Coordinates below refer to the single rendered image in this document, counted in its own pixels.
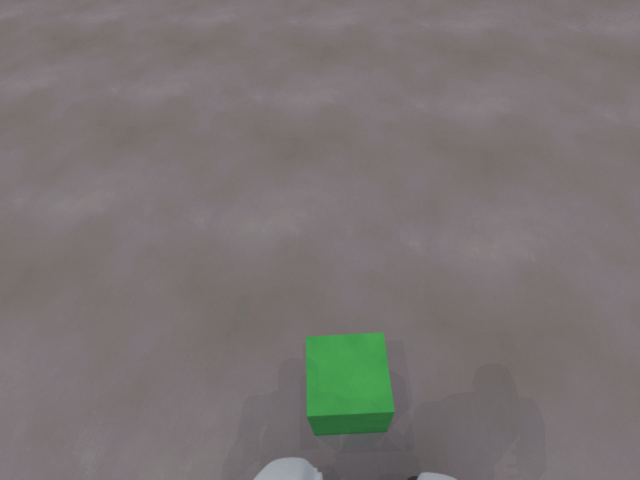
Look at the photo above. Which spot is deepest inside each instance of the carton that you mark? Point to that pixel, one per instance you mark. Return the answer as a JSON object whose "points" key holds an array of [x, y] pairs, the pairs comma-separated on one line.
{"points": [[348, 384]]}

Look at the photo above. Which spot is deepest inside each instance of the left robot thigh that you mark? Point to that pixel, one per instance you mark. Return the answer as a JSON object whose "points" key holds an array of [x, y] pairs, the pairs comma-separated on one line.
{"points": [[289, 469]]}

